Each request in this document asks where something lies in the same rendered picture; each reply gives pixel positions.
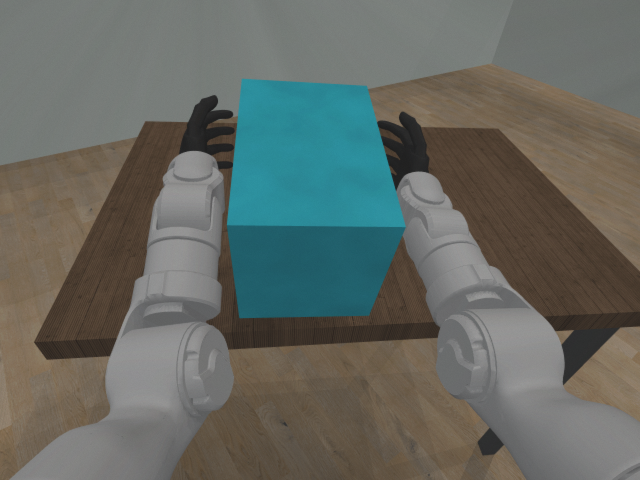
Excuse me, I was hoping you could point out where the carton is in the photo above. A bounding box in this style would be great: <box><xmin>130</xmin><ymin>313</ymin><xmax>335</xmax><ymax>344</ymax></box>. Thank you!
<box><xmin>227</xmin><ymin>79</ymin><xmax>406</xmax><ymax>318</ymax></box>

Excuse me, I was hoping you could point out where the robot right upper arm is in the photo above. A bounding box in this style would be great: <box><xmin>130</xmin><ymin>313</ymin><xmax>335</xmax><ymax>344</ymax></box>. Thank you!
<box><xmin>436</xmin><ymin>308</ymin><xmax>640</xmax><ymax>480</ymax></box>

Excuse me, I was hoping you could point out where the robot left upper arm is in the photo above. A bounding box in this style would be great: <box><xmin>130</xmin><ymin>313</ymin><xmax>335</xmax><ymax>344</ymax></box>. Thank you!
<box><xmin>9</xmin><ymin>322</ymin><xmax>234</xmax><ymax>480</ymax></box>

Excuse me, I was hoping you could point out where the left robot forearm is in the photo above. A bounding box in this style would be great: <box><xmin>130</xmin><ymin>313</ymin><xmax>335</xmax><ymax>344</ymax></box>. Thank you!
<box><xmin>105</xmin><ymin>151</ymin><xmax>225</xmax><ymax>402</ymax></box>

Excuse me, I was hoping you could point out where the robot left hand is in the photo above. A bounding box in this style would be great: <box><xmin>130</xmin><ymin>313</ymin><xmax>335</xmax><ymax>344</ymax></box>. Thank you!
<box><xmin>179</xmin><ymin>95</ymin><xmax>235</xmax><ymax>169</ymax></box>

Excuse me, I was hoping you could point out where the right robot forearm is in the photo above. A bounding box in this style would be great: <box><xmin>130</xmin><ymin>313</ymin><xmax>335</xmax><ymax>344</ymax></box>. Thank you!
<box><xmin>396</xmin><ymin>172</ymin><xmax>565</xmax><ymax>369</ymax></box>

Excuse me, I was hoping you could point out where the robot right hand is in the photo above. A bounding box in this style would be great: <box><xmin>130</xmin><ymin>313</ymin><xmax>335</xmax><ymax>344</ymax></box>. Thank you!
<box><xmin>377</xmin><ymin>112</ymin><xmax>429</xmax><ymax>190</ymax></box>

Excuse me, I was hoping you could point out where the table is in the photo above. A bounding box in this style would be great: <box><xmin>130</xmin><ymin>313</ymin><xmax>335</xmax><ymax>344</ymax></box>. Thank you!
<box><xmin>34</xmin><ymin>121</ymin><xmax>640</xmax><ymax>455</ymax></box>

